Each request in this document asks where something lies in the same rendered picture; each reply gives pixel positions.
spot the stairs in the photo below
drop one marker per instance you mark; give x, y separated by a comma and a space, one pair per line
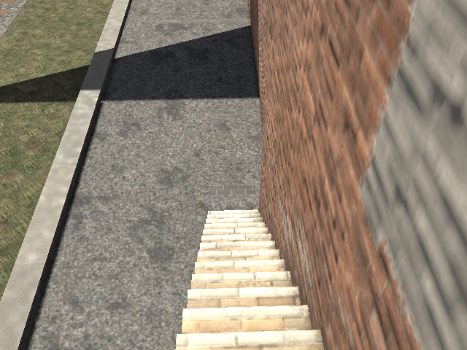
241, 296

